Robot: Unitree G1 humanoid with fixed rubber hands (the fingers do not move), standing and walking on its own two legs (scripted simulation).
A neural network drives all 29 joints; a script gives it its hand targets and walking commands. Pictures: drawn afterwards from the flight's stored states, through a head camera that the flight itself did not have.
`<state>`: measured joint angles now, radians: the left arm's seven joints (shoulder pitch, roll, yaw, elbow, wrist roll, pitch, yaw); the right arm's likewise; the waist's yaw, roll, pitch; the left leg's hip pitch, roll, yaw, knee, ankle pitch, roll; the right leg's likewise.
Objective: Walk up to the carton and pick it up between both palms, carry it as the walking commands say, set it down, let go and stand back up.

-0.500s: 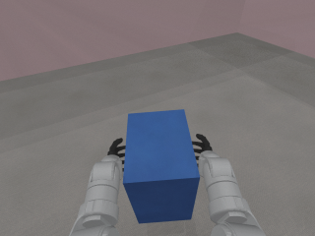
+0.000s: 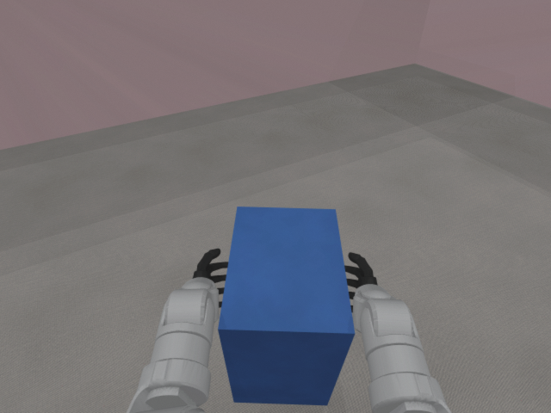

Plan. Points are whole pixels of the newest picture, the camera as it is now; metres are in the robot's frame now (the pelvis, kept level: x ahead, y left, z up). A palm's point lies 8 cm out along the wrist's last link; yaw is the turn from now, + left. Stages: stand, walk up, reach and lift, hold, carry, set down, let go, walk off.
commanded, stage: reach and lift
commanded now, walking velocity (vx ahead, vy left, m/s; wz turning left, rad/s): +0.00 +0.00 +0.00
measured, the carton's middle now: (283, 308) +0.32 +0.02 -0.01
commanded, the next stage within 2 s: hold in 0.58 s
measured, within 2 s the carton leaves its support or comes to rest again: neither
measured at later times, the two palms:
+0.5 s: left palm (203, 293) +0.30 +0.14 +0.05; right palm (365, 290) +0.32 -0.11 +0.05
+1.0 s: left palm (200, 305) +0.28 +0.14 +0.05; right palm (369, 304) +0.29 -0.11 +0.05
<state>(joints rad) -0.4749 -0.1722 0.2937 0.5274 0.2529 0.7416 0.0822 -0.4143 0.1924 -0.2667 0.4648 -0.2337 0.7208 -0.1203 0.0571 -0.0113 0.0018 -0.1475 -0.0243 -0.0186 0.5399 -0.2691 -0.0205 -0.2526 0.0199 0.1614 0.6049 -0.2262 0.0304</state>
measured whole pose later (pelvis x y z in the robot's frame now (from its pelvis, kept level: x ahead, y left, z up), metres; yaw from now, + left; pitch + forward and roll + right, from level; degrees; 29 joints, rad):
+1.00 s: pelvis -0.01 +0.00 +0.00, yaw +0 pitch -8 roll +2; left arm -0.38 -0.18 0.24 0.45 0.24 0.75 0.07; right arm -0.35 0.18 -0.19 0.39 -0.24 0.77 -0.12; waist 0.05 -0.01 -0.02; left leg -0.14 -0.02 -0.02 0.52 -0.25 -0.02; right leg -0.24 0.02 0.16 0.58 -0.21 0.03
